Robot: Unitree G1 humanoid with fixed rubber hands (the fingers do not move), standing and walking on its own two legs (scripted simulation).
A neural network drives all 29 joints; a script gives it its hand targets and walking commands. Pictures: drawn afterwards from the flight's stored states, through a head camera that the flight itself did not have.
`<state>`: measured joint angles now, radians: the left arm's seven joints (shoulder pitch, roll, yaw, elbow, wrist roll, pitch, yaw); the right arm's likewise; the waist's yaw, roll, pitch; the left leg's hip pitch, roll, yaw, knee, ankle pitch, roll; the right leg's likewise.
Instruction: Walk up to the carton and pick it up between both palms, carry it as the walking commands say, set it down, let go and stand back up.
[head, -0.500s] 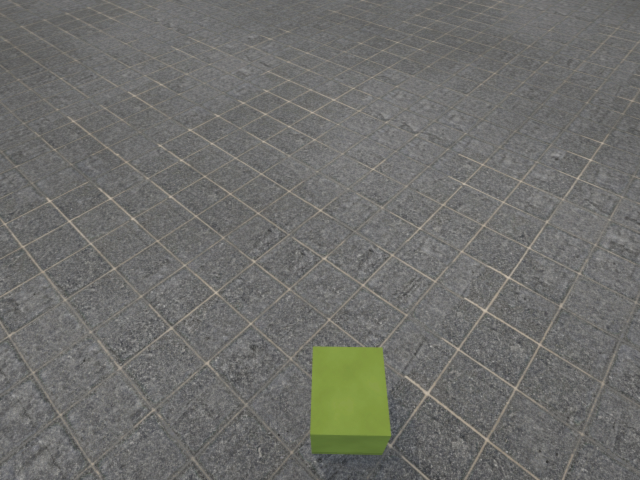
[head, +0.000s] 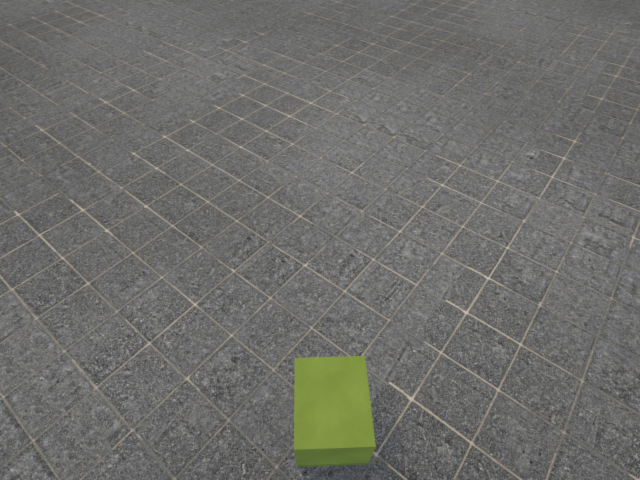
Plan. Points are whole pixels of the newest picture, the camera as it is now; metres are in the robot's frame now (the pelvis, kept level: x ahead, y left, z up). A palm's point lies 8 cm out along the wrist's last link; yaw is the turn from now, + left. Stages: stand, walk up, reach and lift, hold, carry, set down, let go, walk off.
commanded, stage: walk up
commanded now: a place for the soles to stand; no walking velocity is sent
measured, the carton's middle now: (331, 411) +0.43 -0.01 -0.65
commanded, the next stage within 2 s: reach and lift in 1.04 s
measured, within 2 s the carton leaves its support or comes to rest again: neither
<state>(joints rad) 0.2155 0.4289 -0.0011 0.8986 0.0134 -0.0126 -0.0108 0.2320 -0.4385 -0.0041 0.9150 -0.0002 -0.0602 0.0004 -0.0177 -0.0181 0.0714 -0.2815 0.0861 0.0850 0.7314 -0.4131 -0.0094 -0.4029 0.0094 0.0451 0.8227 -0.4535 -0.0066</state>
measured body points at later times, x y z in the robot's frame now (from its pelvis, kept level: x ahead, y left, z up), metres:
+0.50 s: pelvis +0.01 -0.01 +0.00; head +0.03 +0.00 +0.45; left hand +0.09 +0.31 -0.12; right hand +0.08 -0.34 -0.10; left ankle +0.02 +0.13 -0.71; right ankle +0.04 -0.14 -0.71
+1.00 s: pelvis +0.01 -0.02 +0.01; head +0.03 -0.01 +0.45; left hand +0.09 +0.30 -0.11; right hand +0.08 -0.35 -0.10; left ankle +0.02 +0.13 -0.71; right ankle +0.04 -0.14 -0.71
